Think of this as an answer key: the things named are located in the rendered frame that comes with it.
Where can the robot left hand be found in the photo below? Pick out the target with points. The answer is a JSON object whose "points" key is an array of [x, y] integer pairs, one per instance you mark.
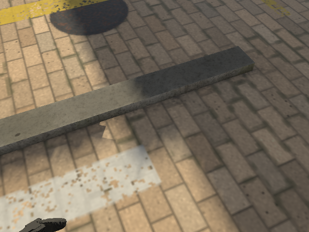
{"points": [[45, 225]]}

